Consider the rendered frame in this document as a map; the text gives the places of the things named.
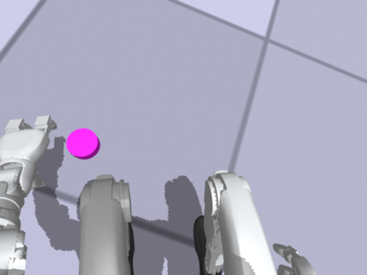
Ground right robot foot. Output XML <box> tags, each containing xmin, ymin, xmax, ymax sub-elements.
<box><xmin>193</xmin><ymin>215</ymin><xmax>222</xmax><ymax>275</ymax></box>

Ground left robot arm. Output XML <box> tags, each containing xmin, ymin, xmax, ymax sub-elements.
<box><xmin>0</xmin><ymin>158</ymin><xmax>36</xmax><ymax>275</ymax></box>

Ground left robot hand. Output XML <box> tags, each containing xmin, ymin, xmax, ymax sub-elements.
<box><xmin>0</xmin><ymin>115</ymin><xmax>57</xmax><ymax>188</ymax></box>

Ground right robot hand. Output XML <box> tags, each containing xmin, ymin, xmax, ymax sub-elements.
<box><xmin>273</xmin><ymin>243</ymin><xmax>318</xmax><ymax>275</ymax></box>

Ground tin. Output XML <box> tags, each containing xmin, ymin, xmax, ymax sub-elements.
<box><xmin>67</xmin><ymin>128</ymin><xmax>100</xmax><ymax>159</ymax></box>

